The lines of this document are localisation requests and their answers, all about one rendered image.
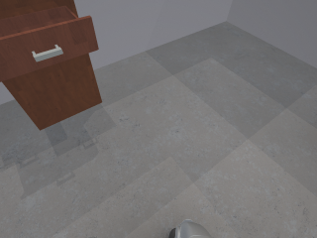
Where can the cabinet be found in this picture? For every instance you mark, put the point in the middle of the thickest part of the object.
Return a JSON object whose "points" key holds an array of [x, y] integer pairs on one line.
{"points": [[58, 91]]}

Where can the robot right thigh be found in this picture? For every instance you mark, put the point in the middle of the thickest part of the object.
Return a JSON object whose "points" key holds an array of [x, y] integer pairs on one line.
{"points": [[191, 230]]}

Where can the handle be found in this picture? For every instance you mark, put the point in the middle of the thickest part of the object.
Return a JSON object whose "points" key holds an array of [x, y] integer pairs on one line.
{"points": [[48, 54]]}

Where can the drawer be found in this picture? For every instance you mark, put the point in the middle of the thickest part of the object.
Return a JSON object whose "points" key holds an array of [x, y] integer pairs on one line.
{"points": [[39, 32]]}

